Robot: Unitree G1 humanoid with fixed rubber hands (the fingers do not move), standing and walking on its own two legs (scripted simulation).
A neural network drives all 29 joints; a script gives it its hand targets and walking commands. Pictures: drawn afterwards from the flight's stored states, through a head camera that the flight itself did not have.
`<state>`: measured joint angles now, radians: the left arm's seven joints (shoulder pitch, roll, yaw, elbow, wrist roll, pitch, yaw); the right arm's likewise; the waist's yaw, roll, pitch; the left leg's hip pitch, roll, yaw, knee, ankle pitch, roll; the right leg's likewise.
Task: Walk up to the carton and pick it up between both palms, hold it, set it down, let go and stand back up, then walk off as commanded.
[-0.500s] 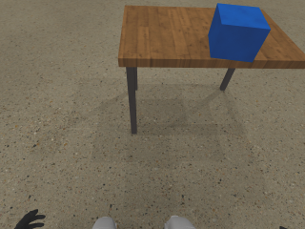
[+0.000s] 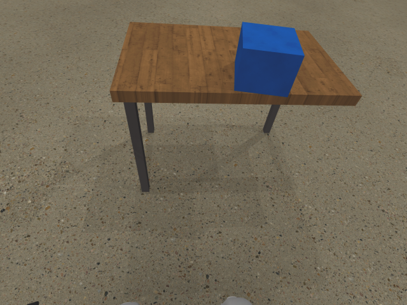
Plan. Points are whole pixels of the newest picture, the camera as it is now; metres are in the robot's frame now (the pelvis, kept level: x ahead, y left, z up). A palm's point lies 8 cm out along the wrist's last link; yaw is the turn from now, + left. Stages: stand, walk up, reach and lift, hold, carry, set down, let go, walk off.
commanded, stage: walk up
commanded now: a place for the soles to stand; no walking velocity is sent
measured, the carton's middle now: (264, 59) +0.91 -0.22 +0.04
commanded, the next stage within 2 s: none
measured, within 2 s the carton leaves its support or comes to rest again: neither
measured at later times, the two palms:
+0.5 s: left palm out of the picture +0.12 +0.19 -0.09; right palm out of the picture +0.10 -0.48 -0.07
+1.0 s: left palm out of the picture +0.13 +0.17 -0.08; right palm out of the picture +0.14 -0.48 -0.07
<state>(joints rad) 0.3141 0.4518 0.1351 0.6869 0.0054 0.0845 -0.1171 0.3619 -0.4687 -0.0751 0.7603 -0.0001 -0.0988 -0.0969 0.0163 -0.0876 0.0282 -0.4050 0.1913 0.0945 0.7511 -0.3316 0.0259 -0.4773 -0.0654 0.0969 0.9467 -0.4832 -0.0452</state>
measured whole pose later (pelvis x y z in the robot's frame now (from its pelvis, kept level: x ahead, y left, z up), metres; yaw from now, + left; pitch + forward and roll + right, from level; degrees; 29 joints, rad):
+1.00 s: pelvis +0.06 -0.15 +0.00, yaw +2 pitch -1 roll +1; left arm 0.26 0.41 0.04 0.79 0.01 -0.03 0.00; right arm 0.33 -0.47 0.00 0.76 0.00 -0.05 -0.02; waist 0.02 -0.02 0.04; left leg -0.44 0.07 0.01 0.77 -0.33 0.01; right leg -0.38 -0.01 0.00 0.81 -0.41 -0.03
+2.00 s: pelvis +0.18 -0.18 +0.02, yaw +2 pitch -1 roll +1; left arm 0.27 0.41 0.06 0.88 0.01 -0.05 -0.07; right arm 0.36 -0.47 -0.03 0.77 0.00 -0.09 0.01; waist 0.01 -0.02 0.03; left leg -0.46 0.08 0.02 1.01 -0.43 0.01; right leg -0.36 -0.04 -0.04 0.65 -0.28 -0.02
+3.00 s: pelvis +0.43 -0.24 +0.02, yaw +2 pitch -1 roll +2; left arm 0.26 0.42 0.08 0.83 0.01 0.03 -0.08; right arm 0.37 -0.47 -0.04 0.78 0.00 -0.11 -0.03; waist 0.02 -0.07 0.04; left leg -0.34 0.11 0.09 0.66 -0.29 0.02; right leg -0.48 -0.07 0.02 0.94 -0.44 -0.02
